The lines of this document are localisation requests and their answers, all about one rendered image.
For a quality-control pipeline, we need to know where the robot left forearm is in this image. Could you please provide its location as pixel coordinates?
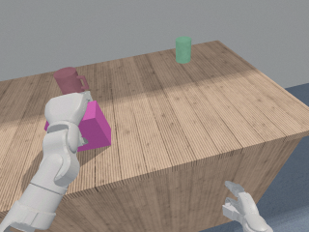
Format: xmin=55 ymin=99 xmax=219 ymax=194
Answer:
xmin=0 ymin=121 xmax=80 ymax=232

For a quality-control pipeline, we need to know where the robot right forearm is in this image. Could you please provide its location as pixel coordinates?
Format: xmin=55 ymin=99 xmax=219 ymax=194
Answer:
xmin=242 ymin=213 xmax=273 ymax=232

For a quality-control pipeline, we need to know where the sponge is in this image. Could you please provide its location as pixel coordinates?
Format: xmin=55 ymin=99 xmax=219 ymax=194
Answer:
xmin=44 ymin=101 xmax=111 ymax=152

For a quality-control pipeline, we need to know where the robot left hand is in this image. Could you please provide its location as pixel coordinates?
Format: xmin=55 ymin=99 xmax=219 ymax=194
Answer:
xmin=44 ymin=91 xmax=93 ymax=147

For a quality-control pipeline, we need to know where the table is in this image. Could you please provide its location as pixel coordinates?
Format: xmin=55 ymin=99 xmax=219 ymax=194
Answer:
xmin=0 ymin=40 xmax=309 ymax=232

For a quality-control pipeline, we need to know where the robot right hand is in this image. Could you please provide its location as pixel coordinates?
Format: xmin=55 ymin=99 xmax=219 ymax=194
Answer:
xmin=222 ymin=181 xmax=259 ymax=225

